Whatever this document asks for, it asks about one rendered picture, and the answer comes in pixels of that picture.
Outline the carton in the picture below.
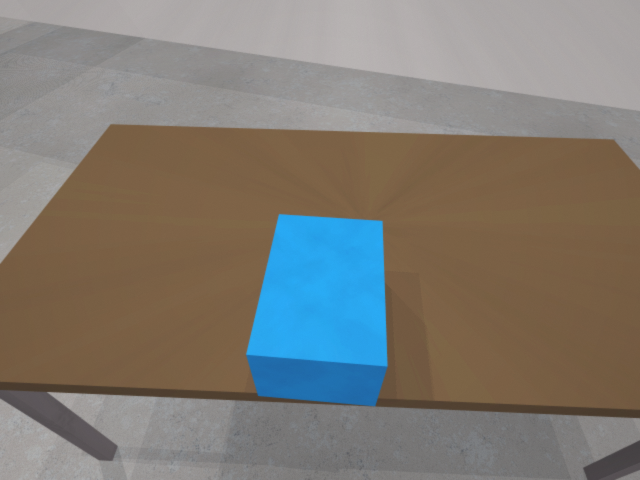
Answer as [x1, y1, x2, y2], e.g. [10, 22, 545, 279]
[246, 214, 387, 406]

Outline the table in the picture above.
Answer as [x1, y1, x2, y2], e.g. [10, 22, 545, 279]
[0, 124, 640, 480]

